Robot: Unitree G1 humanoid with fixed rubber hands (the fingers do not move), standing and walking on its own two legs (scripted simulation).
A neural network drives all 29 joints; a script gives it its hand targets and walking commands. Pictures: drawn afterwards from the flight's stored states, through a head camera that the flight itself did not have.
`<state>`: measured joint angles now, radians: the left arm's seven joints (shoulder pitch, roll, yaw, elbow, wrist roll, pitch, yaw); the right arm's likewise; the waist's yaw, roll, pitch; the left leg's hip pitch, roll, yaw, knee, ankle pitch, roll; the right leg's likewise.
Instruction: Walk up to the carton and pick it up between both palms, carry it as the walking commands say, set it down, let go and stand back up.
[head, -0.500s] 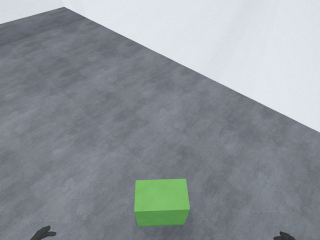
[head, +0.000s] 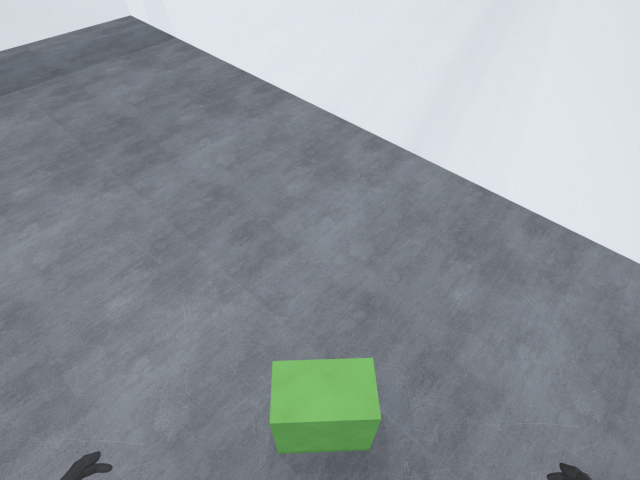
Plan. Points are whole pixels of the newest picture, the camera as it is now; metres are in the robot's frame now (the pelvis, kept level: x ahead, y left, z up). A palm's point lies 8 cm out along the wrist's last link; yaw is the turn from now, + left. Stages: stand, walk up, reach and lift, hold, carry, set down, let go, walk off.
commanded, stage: walk up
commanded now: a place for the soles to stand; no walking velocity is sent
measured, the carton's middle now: (323, 407) +0.41 +0.00 -0.61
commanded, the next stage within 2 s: reach and lift in 0.88 s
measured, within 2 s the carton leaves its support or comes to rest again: neither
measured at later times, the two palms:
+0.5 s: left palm out of the picture +0.12 +0.32 -0.08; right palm out of the picture +0.09 -0.32 -0.07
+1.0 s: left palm out of the picture +0.13 +0.30 -0.08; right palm out of the picture +0.12 -0.31 -0.08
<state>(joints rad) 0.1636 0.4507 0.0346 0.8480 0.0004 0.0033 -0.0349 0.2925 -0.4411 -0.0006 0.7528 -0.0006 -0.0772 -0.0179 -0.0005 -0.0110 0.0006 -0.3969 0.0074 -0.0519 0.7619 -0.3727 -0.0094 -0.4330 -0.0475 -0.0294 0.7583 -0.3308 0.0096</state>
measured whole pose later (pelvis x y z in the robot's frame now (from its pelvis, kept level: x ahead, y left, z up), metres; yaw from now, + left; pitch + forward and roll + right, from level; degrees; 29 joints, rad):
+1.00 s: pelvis -0.01 +0.00 +0.00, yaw +1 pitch -1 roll +0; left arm 0.15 0.41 0.07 0.65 0.00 0.02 -0.05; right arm 0.20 -0.38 -0.09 0.66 0.00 0.03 0.04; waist 0.00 -0.01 0.15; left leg -0.39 0.01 -0.07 0.76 -0.36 -0.03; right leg -0.42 -0.04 -0.03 0.76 -0.32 0.01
